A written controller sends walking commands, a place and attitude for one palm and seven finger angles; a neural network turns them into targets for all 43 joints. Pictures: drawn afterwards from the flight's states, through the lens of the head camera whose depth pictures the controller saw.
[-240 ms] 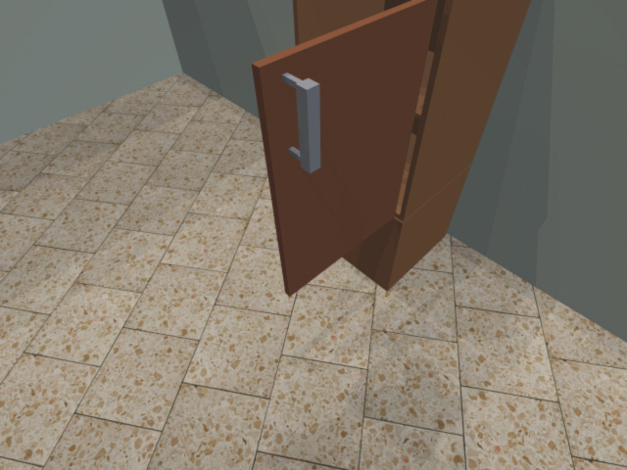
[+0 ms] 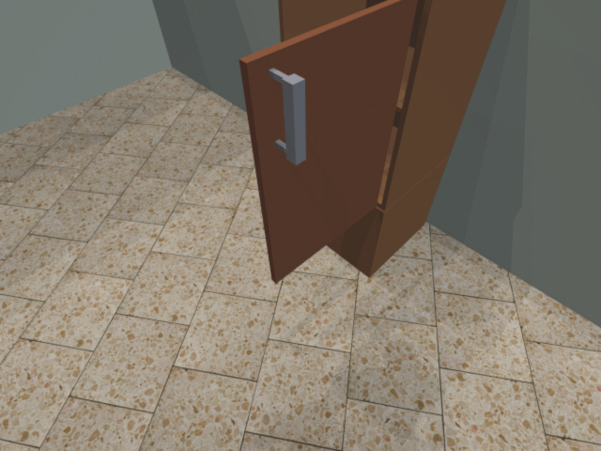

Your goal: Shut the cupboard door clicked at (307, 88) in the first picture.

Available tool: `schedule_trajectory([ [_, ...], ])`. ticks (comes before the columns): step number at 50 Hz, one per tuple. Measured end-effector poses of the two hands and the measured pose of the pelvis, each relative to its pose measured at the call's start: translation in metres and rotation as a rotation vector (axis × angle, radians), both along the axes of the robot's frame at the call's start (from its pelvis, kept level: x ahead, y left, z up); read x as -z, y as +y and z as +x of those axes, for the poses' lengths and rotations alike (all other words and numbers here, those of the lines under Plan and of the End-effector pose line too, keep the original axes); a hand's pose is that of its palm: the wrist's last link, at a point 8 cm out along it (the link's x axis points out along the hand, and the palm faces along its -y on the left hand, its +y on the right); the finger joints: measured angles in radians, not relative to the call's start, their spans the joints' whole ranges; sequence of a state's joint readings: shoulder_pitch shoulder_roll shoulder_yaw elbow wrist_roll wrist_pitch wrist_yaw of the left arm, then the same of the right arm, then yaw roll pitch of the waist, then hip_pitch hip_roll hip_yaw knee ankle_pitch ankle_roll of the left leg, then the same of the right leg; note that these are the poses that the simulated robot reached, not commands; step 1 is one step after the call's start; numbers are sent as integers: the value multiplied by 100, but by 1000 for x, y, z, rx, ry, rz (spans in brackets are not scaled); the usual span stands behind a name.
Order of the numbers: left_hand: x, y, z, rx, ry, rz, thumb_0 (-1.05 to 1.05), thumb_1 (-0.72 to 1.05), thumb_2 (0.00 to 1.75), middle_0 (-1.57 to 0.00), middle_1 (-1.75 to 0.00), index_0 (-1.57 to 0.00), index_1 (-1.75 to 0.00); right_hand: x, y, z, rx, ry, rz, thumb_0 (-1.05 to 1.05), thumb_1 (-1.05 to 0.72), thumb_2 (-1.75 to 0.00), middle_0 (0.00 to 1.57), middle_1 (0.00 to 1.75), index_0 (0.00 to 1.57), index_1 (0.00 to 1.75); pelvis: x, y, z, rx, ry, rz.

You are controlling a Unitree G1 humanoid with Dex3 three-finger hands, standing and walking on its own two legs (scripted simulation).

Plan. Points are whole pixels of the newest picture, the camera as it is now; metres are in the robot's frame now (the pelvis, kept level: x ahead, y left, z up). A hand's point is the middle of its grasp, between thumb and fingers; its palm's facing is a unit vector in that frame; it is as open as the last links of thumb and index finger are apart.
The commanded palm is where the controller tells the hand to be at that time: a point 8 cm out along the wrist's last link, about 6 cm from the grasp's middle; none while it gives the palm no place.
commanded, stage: stand and wait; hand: left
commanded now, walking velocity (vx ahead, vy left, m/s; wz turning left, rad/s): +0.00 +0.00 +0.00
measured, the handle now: (286, 117) +0.58 +0.05 +0.14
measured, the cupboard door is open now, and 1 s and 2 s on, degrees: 88 88 88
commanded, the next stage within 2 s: look at it before walking up in 0.04 s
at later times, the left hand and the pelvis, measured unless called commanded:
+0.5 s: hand out of the picture +0.06 +0.23 -0.16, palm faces +0.00 -0.95 -0.30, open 7.4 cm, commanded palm none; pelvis +0.01 +0.00 +0.00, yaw +0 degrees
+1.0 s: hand out of the picture +0.06 +0.21 -0.18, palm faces -0.08 -0.96 -0.26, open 7.4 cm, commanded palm none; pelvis +0.00 +0.01 -0.01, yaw -6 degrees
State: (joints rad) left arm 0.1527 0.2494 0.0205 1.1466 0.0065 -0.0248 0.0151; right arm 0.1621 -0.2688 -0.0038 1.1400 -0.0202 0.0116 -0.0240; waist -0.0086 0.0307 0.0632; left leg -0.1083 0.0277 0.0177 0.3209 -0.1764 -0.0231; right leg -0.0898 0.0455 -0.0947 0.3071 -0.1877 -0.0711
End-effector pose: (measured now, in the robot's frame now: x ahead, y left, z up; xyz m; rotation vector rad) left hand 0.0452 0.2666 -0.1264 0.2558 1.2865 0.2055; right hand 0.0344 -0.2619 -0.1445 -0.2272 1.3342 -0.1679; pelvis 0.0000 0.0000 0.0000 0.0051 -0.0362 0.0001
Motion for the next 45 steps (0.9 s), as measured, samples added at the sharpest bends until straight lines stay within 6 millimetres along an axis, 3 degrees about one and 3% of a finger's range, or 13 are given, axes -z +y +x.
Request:
schedule_trajectory([
  [12,1,2,4,5,7,-4,0,91,89,-20,-30,-20,-30,0,5,-1,3,12,3,0,-90,-90,20,30,21,30,0,3,3,2,6,1],
  [37,-3,8,18,18,-20,11,0,91,89,-20,-30,-20,-30,-4,-1,22,-4,-37,-13,0,-90,-90,20,30,21,30,-1,4,10,6,9,3],
  [45,5,0,16,41,23,-2,0,91,89,-20,-30,-20,-30,1,6,11,62,-49,-9,0,-90,-90,20,30,20,30,4,5,6,69,17,-1],
])
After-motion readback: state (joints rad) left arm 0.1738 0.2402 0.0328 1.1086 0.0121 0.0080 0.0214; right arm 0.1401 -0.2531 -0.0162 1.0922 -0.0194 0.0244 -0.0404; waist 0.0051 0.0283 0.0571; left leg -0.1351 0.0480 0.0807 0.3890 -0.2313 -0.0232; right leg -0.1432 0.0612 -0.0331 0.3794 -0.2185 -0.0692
